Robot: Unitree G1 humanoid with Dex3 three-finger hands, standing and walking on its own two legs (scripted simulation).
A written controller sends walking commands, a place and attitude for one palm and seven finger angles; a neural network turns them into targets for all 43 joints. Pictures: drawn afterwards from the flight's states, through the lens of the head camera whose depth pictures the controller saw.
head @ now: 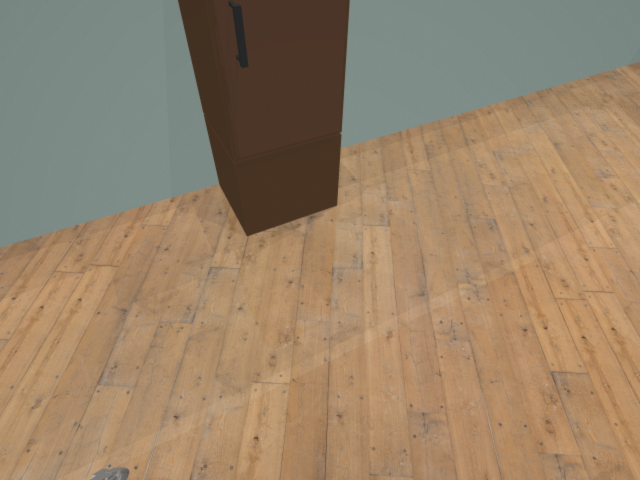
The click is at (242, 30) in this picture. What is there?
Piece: cupboard door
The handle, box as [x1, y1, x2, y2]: [228, 1, 247, 67]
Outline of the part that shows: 228,1 229,5 233,10 239,54 236,55 236,58 240,62 240,65 242,67 247,66 247,59 240,5 235,4 232,1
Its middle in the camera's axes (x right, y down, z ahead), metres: -0.24 -0.57 +1.08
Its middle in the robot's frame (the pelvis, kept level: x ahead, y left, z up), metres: +1.19 +0.30 +0.07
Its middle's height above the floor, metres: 0.84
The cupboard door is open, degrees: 0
